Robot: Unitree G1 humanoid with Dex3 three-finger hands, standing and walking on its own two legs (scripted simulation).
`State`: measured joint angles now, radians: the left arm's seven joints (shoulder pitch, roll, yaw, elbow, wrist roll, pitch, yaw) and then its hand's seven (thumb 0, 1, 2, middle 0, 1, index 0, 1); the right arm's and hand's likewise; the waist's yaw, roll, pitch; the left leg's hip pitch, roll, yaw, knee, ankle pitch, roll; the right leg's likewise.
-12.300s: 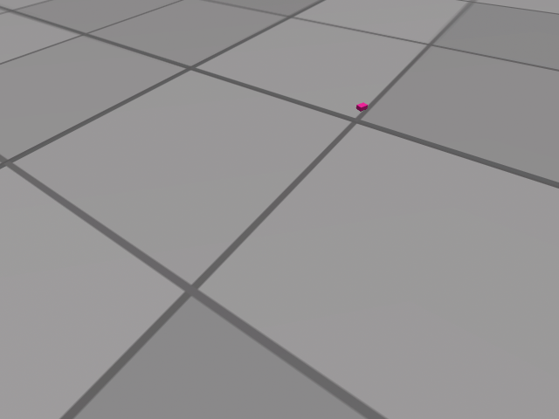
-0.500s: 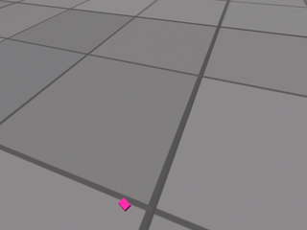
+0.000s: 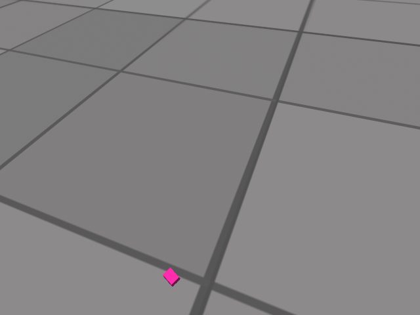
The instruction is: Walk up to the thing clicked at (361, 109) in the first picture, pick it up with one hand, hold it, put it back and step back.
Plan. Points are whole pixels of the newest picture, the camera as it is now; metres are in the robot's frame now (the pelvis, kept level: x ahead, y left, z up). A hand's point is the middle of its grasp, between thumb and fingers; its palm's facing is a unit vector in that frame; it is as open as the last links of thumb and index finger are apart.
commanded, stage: stand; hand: left
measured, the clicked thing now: (171, 277) +0.48 +0.21 -0.77
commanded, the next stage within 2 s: walk up in 0.18 s
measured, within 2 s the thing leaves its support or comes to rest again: neither
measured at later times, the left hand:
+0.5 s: hand out of the picture +0.09 +0.22 -0.15, palm faces +0.01 -0.91 -0.41, open 7.4 cm
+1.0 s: hand out of the picture +0.17 +0.21 -0.17, palm faces +0.09 -0.93 -0.37, open 7.4 cm
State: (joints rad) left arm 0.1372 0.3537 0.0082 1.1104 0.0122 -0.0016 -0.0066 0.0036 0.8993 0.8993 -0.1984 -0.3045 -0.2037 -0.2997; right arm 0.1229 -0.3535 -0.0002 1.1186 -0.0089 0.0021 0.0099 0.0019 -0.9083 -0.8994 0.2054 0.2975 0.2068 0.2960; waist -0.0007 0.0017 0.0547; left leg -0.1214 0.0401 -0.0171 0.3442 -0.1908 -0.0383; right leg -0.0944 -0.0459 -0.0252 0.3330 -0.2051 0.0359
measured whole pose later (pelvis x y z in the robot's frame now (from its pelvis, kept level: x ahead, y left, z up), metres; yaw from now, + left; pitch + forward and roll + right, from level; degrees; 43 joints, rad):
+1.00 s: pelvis +0.09 -0.06 -0.02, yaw +4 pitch -3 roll +0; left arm 0.15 0.36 0.04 0.91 -0.02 0.00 0.03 0.00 0.90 0.90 -0.20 -0.30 -0.21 -0.30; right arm 0.12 -0.36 -0.04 0.89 -0.02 0.02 0.01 0.00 -0.91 -0.90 0.21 0.30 0.21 0.30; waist 0.02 -0.01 0.16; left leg -0.30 -0.01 -0.01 0.62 -0.27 0.03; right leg -0.26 0.00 -0.02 0.82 -0.57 -0.02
